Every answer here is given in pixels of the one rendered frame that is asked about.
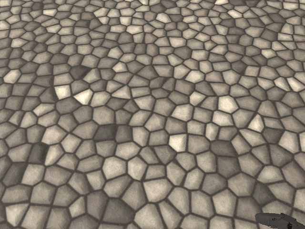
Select right robot hand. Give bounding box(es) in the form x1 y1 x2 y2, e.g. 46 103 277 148
255 213 305 229

